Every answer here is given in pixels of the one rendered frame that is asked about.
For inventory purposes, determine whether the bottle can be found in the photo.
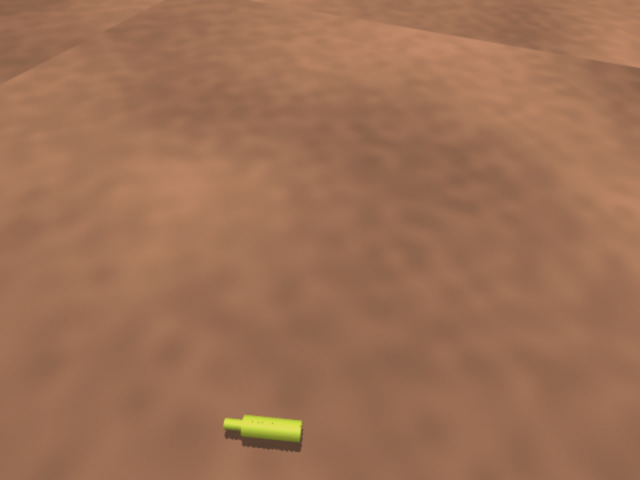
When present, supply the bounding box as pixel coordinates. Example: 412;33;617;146
223;415;302;442

